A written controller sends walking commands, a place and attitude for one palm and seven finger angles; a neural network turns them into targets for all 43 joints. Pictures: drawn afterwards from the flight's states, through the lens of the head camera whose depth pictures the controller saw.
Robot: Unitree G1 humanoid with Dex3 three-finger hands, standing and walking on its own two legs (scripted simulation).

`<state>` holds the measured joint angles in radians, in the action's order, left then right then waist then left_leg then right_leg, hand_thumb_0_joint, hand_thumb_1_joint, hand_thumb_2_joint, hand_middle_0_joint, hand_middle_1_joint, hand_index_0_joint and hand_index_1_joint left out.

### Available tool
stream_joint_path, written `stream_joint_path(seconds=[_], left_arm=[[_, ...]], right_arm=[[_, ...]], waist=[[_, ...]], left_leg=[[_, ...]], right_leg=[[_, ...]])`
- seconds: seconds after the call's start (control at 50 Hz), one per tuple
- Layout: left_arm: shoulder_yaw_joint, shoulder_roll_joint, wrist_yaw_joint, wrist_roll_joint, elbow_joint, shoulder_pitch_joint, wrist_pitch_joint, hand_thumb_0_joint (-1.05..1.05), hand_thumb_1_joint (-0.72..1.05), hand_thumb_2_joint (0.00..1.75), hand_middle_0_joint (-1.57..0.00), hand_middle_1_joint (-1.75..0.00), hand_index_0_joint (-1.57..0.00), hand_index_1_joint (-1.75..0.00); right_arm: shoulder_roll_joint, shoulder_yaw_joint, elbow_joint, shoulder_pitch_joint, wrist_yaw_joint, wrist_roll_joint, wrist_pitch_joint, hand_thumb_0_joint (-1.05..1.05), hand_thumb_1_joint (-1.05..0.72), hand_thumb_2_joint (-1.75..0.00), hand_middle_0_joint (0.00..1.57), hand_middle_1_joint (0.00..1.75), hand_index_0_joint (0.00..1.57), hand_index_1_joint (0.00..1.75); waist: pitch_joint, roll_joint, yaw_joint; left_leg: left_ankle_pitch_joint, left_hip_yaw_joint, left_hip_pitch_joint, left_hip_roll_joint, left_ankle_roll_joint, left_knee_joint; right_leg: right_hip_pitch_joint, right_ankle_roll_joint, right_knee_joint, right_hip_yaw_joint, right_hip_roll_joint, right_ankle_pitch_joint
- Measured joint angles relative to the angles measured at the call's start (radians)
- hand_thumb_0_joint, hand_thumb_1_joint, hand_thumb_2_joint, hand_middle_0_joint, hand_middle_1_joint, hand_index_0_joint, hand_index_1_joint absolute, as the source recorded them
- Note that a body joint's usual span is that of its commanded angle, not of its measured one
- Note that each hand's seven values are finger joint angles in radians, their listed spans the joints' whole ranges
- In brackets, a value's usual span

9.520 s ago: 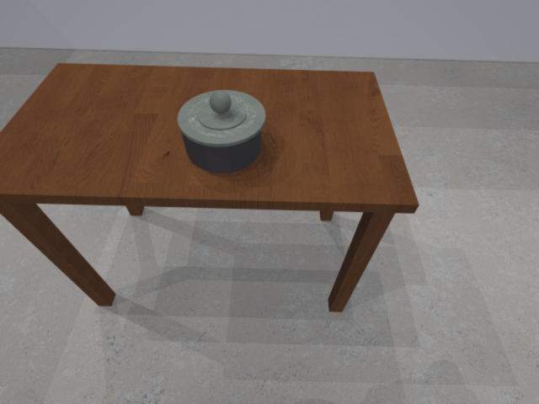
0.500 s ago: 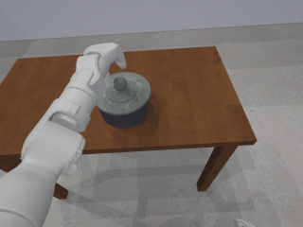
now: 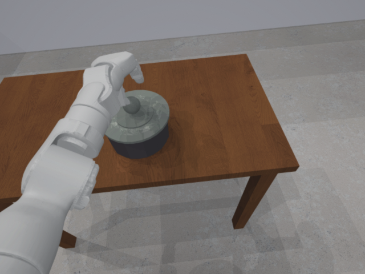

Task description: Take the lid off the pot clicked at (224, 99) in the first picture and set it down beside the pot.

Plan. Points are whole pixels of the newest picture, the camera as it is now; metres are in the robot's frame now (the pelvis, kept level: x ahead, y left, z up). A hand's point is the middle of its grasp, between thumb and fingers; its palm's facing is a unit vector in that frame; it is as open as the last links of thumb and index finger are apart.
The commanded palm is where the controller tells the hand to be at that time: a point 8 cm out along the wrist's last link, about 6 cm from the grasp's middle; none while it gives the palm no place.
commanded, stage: lower the open fingers around the knob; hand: left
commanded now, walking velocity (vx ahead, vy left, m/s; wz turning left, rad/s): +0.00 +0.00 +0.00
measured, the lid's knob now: (131, 105) +0.52 +0.11 +0.07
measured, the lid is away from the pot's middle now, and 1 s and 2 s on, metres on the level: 0.00 0.00 0.01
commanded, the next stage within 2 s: close the fingers and squeeze the knob in 1.18 s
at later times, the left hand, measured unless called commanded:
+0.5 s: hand (123, 104) +0.48 +0.11 +0.11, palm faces -0.35 -0.10 -0.93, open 10.1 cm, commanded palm +0.48 +0.12 +0.17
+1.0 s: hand (128, 109) +0.48 +0.11 +0.09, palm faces -0.38 -0.10 -0.92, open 10.1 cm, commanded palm +0.50 +0.11 +0.15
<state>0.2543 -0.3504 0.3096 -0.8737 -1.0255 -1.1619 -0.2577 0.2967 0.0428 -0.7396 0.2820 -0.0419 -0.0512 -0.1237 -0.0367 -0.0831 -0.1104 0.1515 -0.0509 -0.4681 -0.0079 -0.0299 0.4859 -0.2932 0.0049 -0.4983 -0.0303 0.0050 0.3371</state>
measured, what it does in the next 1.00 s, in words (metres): stands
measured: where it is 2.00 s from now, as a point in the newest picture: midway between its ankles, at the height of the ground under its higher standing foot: outside the picture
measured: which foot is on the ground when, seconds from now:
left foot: down 0.00-1.00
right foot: down 0.00-1.00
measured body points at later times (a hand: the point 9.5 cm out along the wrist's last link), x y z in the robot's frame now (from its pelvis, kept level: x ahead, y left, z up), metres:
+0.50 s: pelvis +0.00 +0.00 +0.00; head +0.05 -0.02 +0.44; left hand +0.49 +0.12 +0.16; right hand +0.08 -0.26 -0.14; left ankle +0.05 +0.11 -0.73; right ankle -0.06 -0.13 -0.73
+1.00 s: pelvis +0.00 +0.00 -0.01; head +0.06 -0.02 +0.44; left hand +0.50 +0.11 +0.14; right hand +0.02 -0.27 -0.15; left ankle +0.05 +0.11 -0.73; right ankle -0.06 -0.13 -0.73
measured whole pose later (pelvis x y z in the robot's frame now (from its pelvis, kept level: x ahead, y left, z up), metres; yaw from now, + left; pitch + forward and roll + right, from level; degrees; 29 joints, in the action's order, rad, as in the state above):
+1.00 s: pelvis +0.00 +0.00 -0.01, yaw +0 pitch +10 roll -1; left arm 0.26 -0.32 0.19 -0.88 -1.15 -1.13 -0.24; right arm 0.28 0.04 -0.77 0.27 -0.04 -0.05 -0.13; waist -0.05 -0.07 -0.13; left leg 0.17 -0.05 -0.55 -0.02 -0.03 0.54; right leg -0.37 0.00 -0.55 -0.03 0.02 0.35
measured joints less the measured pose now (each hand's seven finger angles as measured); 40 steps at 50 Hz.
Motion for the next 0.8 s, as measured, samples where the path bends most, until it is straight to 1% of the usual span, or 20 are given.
stream_joint_path(seconds=[0.14, 0.36, 0.42, 0.46, 0.64, 0.8], left_arm=[[0.015, 0.01, -0.001, 0.006, 0.035, 0.046, 0.006, 0.0, -0.29, 1.44, -0.85, -0.08, -0.85, -0.09], [0.036, 0.031, -0.033, 0.009, 0.02, 0.052, 0.009, 0.0, -0.29, 1.44, -0.85, -0.08, -0.85, -0.09], [0.026, 0.03, -0.036, 0.01, 0.019, 0.062, 0.012, 0.0, -0.29, 1.44, -0.85, -0.08, -0.85, -0.09], [0.035, 0.029, -0.04, 0.007, 0.022, 0.068, 0.015, 0.0, -0.29, 1.44, -0.85, -0.08, -0.85, -0.09], [0.03, 0.035, -0.069, 0.005, 0.009, 0.089, 0.031, 0.0, -0.29, 1.44, -0.85, -0.08, -0.84, -0.08], [0.017, 0.039, -0.101, -0.002, -0.047, 0.077, 0.029, 0.0, -0.29, 1.44, -0.85, -0.08, -0.83, -0.08]], right_arm=[[-0.003, 0.001, 0.014, -0.024, -0.004, -0.003, -0.01, 0.0, -0.91, -0.89, 0.2, 0.3, 0.19, 0.3], [-0.014, -0.003, 0.016, -0.07, -0.006, -0.006, -0.011, 0.0, -0.91, -0.89, 0.2, 0.3, 0.19, 0.3], [-0.018, -0.006, 0.014, -0.072, -0.006, -0.005, -0.015, 0.0, -0.91, -0.89, 0.2, 0.3, 0.19, 0.3], [-0.019, -0.004, 0.016, -0.067, -0.006, -0.005, -0.016, 0.0, -0.91, -0.89, 0.2, 0.3, 0.19, 0.3], [-0.018, 0.0, 0.006, -0.047, -0.006, -0.006, -0.025, 0.0, -0.91, -0.89, 0.2, 0.3, 0.19, 0.3], [-0.016, 0.0, -0.011, -0.031, -0.001, -0.005, -0.023, 0.0, -0.91, -0.89, 0.2, 0.3, 0.19, 0.3]], waist=[[0.002, 0.004, 0.01], [0.002, 0.009, 0.021], [-0.001, 0.011, 0.019], [-0.003, 0.011, 0.019], [-0.004, 0.009, 0.013], [-0.007, 0.009, -0.003]], left_leg=[[0.005, 0.003, 0.007, 0.0, 0.001, 0.005], [0.007, 0.011, -0.013, 0.003, 0.001, 0.018], [0.008, 0.01, -0.015, 0.002, 0.001, 0.02], [0.01, 0.01, -0.017, 0.002, 0.001, 0.022], [0.012, 0.009, -0.029, 0.0, 0.0, 0.033], [0.012, 0.004, -0.052, -0.005, 0.0, 0.041]], right_leg=[[0.012, -0.001, 0.002, 0.003, 0.001, 0.003], [-0.006, 0.0, -0.013, 0.011, -0.001, 0.009], [-0.008, 0.0, -0.014, 0.01, -0.001, 0.009], [-0.009, 0.0, -0.015, 0.01, 0.0, 0.01], [-0.021, 0.001, -0.024, 0.008, 0.001, 0.011], [-0.049, 0.001, -0.036, 0.003, 0.005, 0.01]])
